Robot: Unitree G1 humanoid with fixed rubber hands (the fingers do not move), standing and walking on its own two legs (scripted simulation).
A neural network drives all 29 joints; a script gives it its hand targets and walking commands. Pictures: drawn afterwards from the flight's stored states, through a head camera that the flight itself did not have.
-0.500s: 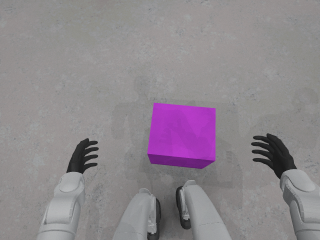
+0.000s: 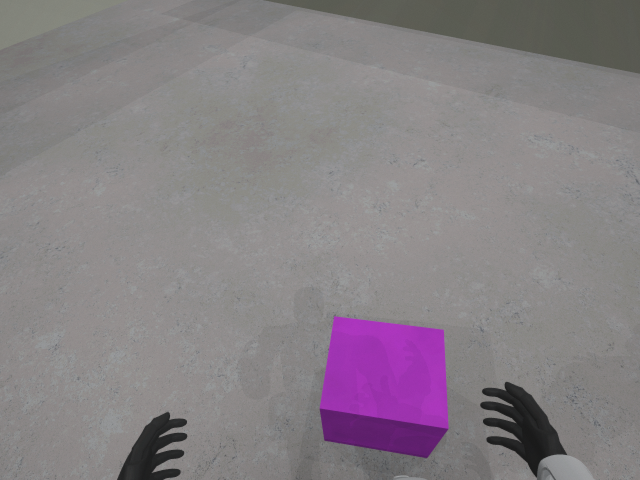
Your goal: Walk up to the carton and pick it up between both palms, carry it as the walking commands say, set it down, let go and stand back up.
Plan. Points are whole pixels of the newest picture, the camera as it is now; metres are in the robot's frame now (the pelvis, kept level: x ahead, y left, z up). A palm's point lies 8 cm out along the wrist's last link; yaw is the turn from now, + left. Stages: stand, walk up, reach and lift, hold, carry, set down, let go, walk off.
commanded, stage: let go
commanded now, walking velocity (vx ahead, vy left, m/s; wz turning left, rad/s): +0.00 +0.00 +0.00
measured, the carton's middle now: (381, 387) +0.45 -0.14 -0.61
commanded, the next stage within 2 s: stand in 0.28 s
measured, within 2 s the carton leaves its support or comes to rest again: neither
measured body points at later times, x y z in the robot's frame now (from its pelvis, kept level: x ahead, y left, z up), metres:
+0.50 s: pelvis +0.06 -0.03 +0.00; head +0.05 -0.05 +0.45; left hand +0.20 +0.23 -0.08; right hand +0.23 -0.31 -0.07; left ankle +0.04 +0.05 -0.72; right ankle +0.08 -0.12 -0.72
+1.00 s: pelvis +0.06 -0.02 +0.00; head -0.03 -0.04 +0.44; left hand +0.20 +0.24 -0.07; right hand +0.21 -0.31 -0.06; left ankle +0.04 +0.05 -0.72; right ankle +0.08 -0.12 -0.72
